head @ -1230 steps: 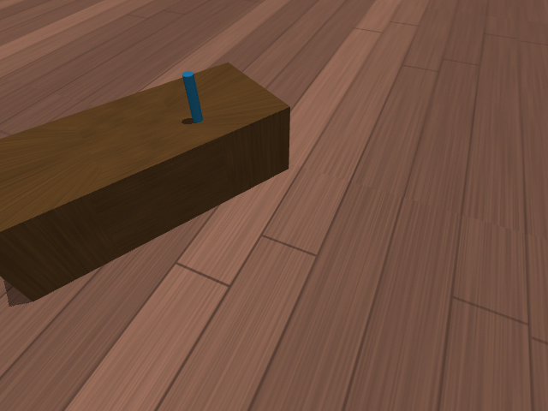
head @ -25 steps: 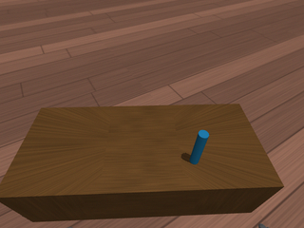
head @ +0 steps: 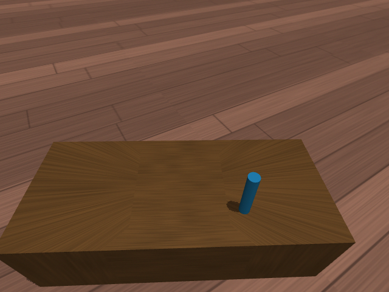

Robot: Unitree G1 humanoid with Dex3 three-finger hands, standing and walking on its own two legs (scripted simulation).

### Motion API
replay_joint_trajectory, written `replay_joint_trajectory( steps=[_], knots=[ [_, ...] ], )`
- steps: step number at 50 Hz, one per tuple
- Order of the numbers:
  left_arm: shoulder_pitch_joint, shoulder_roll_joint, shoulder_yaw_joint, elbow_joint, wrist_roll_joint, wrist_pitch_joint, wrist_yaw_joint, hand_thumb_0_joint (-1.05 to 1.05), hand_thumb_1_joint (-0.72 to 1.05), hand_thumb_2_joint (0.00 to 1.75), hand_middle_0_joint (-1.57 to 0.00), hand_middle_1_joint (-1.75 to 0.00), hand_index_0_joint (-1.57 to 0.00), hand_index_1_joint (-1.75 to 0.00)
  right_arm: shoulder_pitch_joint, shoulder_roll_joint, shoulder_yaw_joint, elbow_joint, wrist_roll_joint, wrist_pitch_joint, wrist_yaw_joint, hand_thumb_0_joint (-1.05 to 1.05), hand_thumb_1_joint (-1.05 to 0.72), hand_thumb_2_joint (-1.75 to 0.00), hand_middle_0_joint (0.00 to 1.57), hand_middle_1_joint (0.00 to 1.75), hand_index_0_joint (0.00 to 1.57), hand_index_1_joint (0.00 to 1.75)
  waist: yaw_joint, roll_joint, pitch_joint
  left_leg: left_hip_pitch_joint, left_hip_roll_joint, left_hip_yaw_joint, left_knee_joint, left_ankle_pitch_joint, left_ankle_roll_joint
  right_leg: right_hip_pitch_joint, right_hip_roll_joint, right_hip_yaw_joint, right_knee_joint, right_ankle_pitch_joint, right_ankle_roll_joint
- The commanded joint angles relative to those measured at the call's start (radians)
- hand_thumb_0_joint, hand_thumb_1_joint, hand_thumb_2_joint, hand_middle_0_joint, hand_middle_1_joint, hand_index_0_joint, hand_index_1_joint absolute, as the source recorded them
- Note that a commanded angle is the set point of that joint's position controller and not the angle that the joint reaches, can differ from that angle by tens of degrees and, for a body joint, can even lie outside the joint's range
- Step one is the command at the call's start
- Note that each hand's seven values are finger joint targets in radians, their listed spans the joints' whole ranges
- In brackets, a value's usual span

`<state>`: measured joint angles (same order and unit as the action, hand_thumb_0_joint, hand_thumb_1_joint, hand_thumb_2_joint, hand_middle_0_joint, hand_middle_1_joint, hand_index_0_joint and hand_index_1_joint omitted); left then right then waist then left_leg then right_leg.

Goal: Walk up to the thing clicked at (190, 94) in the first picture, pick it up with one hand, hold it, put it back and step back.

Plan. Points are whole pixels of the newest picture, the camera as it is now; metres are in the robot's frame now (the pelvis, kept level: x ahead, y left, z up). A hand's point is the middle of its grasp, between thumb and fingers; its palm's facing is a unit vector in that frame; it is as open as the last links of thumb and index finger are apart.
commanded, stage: home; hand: right
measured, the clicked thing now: (248, 194) +0.53 -0.19 -0.28
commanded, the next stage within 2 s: stand in 0.66 s
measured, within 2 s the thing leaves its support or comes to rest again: neither
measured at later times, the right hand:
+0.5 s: hand out of the picture +0.06 -0.24 -0.15, palm faces -0.03 +0.93 -0.37, open 17.3 cm
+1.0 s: hand out of the picture +0.09 -0.24 -0.15, palm faces -0.03 +0.93 -0.37, open 14.3 cm
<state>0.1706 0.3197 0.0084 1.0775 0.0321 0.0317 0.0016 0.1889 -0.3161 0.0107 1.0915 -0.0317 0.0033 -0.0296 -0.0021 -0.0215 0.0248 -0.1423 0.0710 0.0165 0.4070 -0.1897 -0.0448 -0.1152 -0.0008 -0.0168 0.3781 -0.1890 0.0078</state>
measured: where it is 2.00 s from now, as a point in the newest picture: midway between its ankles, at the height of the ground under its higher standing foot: outside the picture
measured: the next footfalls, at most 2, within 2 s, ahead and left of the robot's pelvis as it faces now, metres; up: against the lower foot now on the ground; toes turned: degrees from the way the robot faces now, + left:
none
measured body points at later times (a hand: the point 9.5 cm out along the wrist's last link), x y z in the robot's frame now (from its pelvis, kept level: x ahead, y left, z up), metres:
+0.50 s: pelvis +0.00 +0.01 +0.00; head +0.00 +0.02 +0.45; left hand +0.05 +0.30 -0.14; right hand +0.06 -0.29 -0.13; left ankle +0.02 +0.15 -0.74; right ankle +0.02 -0.12 -0.74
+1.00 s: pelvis +0.02 +0.02 +0.00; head +0.02 +0.03 +0.45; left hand +0.08 +0.31 -0.14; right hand +0.09 -0.28 -0.12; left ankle +0.02 +0.15 -0.74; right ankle +0.02 -0.12 -0.74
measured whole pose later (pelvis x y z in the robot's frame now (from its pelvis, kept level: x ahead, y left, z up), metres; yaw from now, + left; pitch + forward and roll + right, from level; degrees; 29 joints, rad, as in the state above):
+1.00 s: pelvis +0.02 +0.02 +0.00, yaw +0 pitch -3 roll +0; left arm 0.12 0.34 0.00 1.14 0.02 0.01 0.00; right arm 0.12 -0.34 0.01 1.14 -0.02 0.00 -0.01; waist 0.00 -0.02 0.05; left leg -0.12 0.03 0.02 0.35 -0.18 -0.02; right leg -0.09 -0.04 -0.01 0.32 -0.18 0.04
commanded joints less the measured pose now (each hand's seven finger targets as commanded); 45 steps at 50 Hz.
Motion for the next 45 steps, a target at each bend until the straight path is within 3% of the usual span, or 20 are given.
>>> replay_joint_trajectory(
  steps=[1, 2, 3, 9, 15, 21, 25, 28, 30, 32, 34, 38, 40, 41, 45],
  knots=[
    [-0.039, 0.198, 0.045, -0.043, 0.002, -0.024, 0.009, 0.00, 0.90, 0.90, -0.20, -0.30, -0.20, -0.30, -0.039, -0.222, -0.042, -0.047, 0.004, -0.016, -0.007, 0.00, 0.53, -0.06, 0.05, 0.05, 0.05, 0.05, 0.003, 0.015, 0.044, -0.076, 0.051, -0.076, -0.116, -0.150, 0.045, -0.064, -0.076, 0.100, -0.115, -0.105, -0.007],
    [-0.044, 0.196, 0.044, -0.045, 0.002, -0.027, 0.009, 0.00, 0.90, 0.90, -0.20, -0.30, -0.20, -0.30, -0.041, -0.218, -0.039, -0.048, 0.003, -0.018, -0.007, 0.00, 0.52, -0.07, 0.05, 0.06, 0.05, 0.06, 0.003, 0.022, 0.018, -0.079, 0.055, -0.078, -0.115, -0.123, 0.048, -0.034, -0.080, 0.096, -0.103, -0.059, -0.008],
    [-0.033, 0.194, 0.042, -0.038, 0.001, -0.026, 0.009, 0.00, 0.90, 0.90, -0.20, -0.30, -0.20, -0.30, -0.050, -0.215, -0.039, -0.045, 0.005, -0.018, -0.006, 0.00, 0.52, -0.07, 0.05, 0.06, 0.05, 0.06, 0.010, 0.009, 0.033, -0.070, 0.047, -0.075, -0.116, -0.133, 0.042, -0.073, -0.081, 0.102, -0.118, -0.107, -0.006],
    [-0.043, 0.199, 0.037, -0.024, -0.004, -0.034, 0.010, 0.00, 0.90, 0.90, -0.20, -0.30, -0.20, -0.30, -0.052, -0.219, -0.040, -0.030, 0.007, -0.023, -0.005, 0.00, 0.53, -0.06, 0.05, 0.05, 0.05, 0.05, 0.001, 0.006, -0.003, -0.013, 0.053, -0.067, -0.090, -0.026, 0.048, -0.064, -0.097, 0.109, -0.120, -0.037, -0.013],
    [-0.035, 0.198, 0.034, -0.004, -0.007, -0.033, 0.011, 0.00, 0.90, 0.90, -0.20, -0.30, -0.20, -0.30, -0.053, -0.225, -0.035, -0.019, 0.009, -0.023, -0.005, 0.00, 0.54, -0.06, 0.05, 0.05, 0.05, 0.05, 0.006, 0.028, 0.002, -0.046, 0.063, -0.082, -0.122, -0.042, 0.050, -0.019, -0.093, 0.089, -0.092, 0.024, -0.008],
    [-0.036, 0.203, 0.030, 0.006, -0.007, -0.034, 0.011, 0.00, 0.90, 0.90, -0.20, -0.30, -0.20, -0.30, -0.067, -0.222, -0.033, -0.013, 0.014, -0.022, -0.001, 0.00, 0.51, -0.07, 0.05, 0.06, 0.05, 0.06, 0.006, 0.016, 0.007, -0.012, 0.055, -0.076, -0.117, -0.026, 0.047, -0.054, -0.098, 0.091, -0.108, -0.003, -0.009],
    [-0.032, 0.200, 0.029, 0.010, -0.010, -0.035, 0.011, 0.00, 0.90, 0.90, -0.20, -0.30, -0.20, -0.30, -0.075, -0.234, -0.036, -0.008, 0.013, -0.022, -0.003, 0.00, 0.52, -0.07, 0.05, 0.06, 0.05, 0.06, 0.012, 0.040, -0.004, -0.025, 0.060, -0.081, -0.121, -0.011, 0.052, -0.019, -0.105, 0.091, -0.103, 0.044, -0.009],
    [-0.041, 0.204, 0.028, 0.011, -0.008, -0.036, 0.011, 0.00, 0.90, 0.90, -0.20, -0.30, -0.20, -0.30, -0.082, -0.230, -0.036, -0.013, 0.017, -0.021, 0.001, 0.00, 0.51, -0.08, 0.06, 0.06, 0.06, 0.06, 0.008, 0.012, 0.007, -0.017, 0.056, -0.078, -0.118, -0.020, 0.052, -0.041, -0.104, 0.090, -0.115, 0.008, -0.007],
    [-0.062, 0.208, 0.030, 0.003, -0.010, -0.040, 0.013, 0.00, 0.90, 0.90, -0.20, -0.30, -0.20, -0.30, -0.077, -0.221, -0.036, -0.012, 0.015, -0.023, 0.001, 0.00, 0.52, -0.07, 0.05, 0.06, 0.05, 0.06, -0.001, 0.002, -0.012, -0.010, 0.058, -0.076, -0.113, 0.040, 0.051, -0.020, -0.113, 0.092, -0.108, 0.052, -0.010],
    [-0.050, 0.206, 0.031, 0.011, -0.012, -0.040, 0.012, 0.00, 0.90, 0.90, -0.20, -0.30, -0.20, -0.30, -0.090, -0.232, -0.038, -0.010, 0.016, -0.023, 0.002, 0.00, 0.53, -0.06, 0.05, 0.05, 0.05, 0.05, 0.008, 0.023, -0.003, -0.006, 0.057, -0.078, -0.116, 0.018, 0.054, -0.027, -0.110, 0.088, -0.114, 0.038, -0.007],
    [-0.058, 0.209, 0.031, 0.005, -0.011, -0.042, 0.012, 0.00, 0.90, 0.90, -0.20, -0.30, -0.20, -0.30, -0.094, -0.234, -0.040, -0.013, 0.017, -0.024, 0.003, 0.00, 0.52, -0.07, 0.05, 0.06, 0.05, 0.06, 0.006, 0.010, -0.024, 0.001, 0.061, -0.078, -0.112, 0.073, 0.055, -0.003, -0.116, 0.086, -0.109, 0.074, -0.007],
    [-0.068, 0.209, 0.031, 0.004, -0.011, -0.042, 0.012, 0.00, 0.90, 0.90, -0.20, -0.30, -0.20, -0.30, -0.095, -0.235, -0.040, -0.011, 0.018, -0.026, 0.003, 0.00, 0.52, -0.07, 0.05, 0.06, 0.05, 0.06, 0.001, 0.019, -0.024, 0.000, 0.063, -0.081, -0.117, 0.082, 0.055, 0.009, -0.117, 0.084, -0.110, 0.099, -0.006],
    [-0.068, 0.208, 0.033, 0.004, -0.011, -0.043, 0.014, 0.00, 0.90, 0.90, -0.20, -0.30, -0.20, -0.30, -0.108, -0.235, -0.040, -0.014, 0.017, -0.027, 0.003, 0.00, 0.36, -0.23, 0.20, 0.22, 0.20, 0.22, 0.006, 0.020, -0.038, 0.011, 0.064, -0.080, -0.112, 0.120, 0.058, 0.023, -0.121, 0.079, -0.104, 0.121, -0.005],
    [-0.071, 0.209, 0.032, 0.008, -0.013, -0.043, 0.013, 0.00, 0.90, 0.90, -0.20, -0.30, -0.20, -0.30, -0.104, -0.229, -0.038, -0.012, 0.018, -0.027, 0.004, 0.00, 0.28, -0.31, 0.20, 0.30, 0.20, 0.30, 0.004, 0.010, -0.037, 0.012, 0.064, -0.082, -0.115, 0.123, 0.054, 0.024, -0.119, 0.074, -0.103, 0.106, -0.002],
    [-0.081, 0.210, 0.033, 0.006, -0.010, -0.040, 0.010, 0.00, 0.90, 0.90, -0.20, -0.30, -0.20, -0.30, -0.111, -0.238, -0.041, -0.012, 0.017, -0.026, 0.004, 0.00, -0.04, -0.63, 0.20, 0.30, 0.20, 0.30, 0.002, 0.025, -0.021, -0.007, 0.061, -0.083, -0.130, 0.062, 0.054, 0.019, -0.121, 0.076, -0.110, 0.083, -0.009]
  ],
)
